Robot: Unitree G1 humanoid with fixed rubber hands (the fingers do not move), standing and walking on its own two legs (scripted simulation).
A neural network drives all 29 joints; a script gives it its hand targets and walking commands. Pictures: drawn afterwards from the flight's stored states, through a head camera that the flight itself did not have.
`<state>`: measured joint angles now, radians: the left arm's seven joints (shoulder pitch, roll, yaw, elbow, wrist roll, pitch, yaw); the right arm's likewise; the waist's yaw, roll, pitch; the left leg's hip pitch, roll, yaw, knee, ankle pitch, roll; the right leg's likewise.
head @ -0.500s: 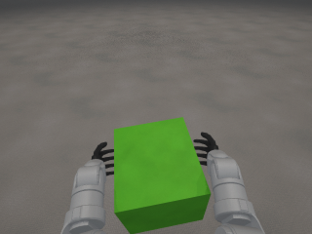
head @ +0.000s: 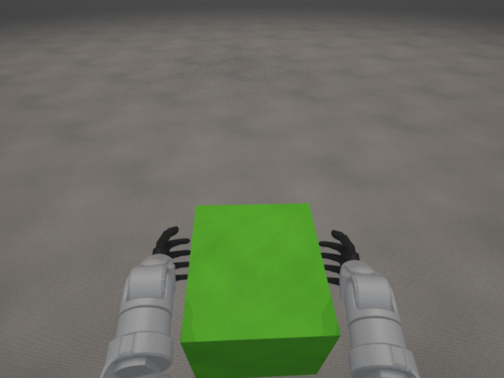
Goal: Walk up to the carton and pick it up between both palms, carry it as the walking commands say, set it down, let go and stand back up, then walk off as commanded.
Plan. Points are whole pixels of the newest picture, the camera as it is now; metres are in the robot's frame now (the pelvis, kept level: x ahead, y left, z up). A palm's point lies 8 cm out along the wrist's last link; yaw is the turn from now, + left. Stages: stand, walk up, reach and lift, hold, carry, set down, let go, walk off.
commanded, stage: reach and lift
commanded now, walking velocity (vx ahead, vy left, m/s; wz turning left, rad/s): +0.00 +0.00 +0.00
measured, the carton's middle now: (255, 288) +0.32 +0.00 -0.04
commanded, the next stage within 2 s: hold in 0.36 s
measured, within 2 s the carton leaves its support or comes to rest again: neither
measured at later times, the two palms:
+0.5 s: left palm (162, 270) +0.30 +0.16 +0.06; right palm (350, 271) +0.29 -0.16 +0.06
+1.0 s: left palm (162, 281) +0.28 +0.15 +0.06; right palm (355, 281) +0.27 -0.16 +0.05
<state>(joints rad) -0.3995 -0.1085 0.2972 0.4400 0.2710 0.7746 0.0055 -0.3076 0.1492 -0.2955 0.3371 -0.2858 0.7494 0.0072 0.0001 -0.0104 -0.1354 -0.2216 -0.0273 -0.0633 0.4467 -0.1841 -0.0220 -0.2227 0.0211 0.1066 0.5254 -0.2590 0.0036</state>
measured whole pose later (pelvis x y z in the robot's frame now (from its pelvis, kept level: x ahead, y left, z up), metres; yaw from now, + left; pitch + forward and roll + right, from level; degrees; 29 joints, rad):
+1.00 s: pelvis -0.01 +0.00 +0.00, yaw +0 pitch -4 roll +1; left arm -0.29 -0.14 0.27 0.33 0.27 0.77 -0.01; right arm -0.23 0.14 -0.27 0.26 -0.28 0.77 0.02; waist 0.00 -0.01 -0.12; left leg -0.19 -0.03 -0.07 0.43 -0.17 -0.02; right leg -0.19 0.02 0.11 0.51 -0.25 0.00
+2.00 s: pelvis +0.00 +0.01 -0.01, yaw -4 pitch +0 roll +0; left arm -0.38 -0.12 0.21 0.02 0.21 1.03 0.17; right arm -0.45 0.17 -0.19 0.03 -0.19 1.04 -0.19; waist 0.00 0.02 -0.11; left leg -0.32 0.03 0.01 0.59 -0.26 -0.02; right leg -0.34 0.03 0.06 0.66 -0.39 0.00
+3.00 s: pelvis +0.02 +0.00 -0.01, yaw -32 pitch +4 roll +5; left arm -0.62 -0.17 0.29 -0.03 0.14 1.10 0.26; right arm -0.55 0.16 -0.28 -0.14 -0.12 1.16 -0.26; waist 0.00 -0.02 -0.01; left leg -0.50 0.04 0.03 1.04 -0.53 -0.12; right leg -0.44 0.04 0.14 0.67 -0.28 -0.07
